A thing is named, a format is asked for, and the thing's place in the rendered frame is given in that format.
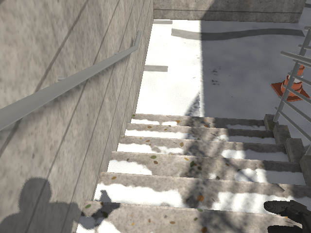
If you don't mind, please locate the right robot hand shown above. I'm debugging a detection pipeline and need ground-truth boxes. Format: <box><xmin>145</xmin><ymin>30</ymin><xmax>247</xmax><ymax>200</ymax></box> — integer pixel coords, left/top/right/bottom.
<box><xmin>263</xmin><ymin>200</ymin><xmax>311</xmax><ymax>233</ymax></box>

